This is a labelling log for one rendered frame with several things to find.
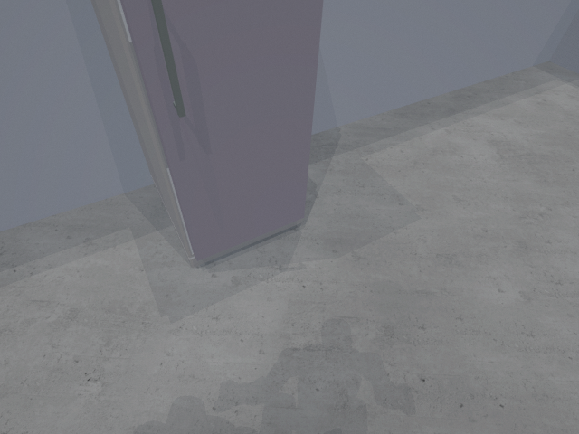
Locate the fridge door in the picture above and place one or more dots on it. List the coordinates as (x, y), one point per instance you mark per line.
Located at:
(247, 71)

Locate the handle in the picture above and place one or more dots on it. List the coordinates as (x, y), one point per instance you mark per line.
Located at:
(169, 58)

